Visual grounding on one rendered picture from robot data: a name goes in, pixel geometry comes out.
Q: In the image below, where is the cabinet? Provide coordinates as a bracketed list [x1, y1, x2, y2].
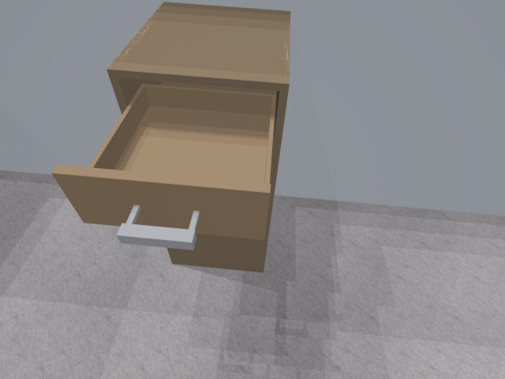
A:
[107, 2, 290, 272]

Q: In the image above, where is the handle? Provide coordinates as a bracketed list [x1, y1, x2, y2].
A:
[117, 205, 200, 250]

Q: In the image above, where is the drawer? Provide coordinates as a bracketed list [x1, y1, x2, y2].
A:
[51, 84, 276, 240]

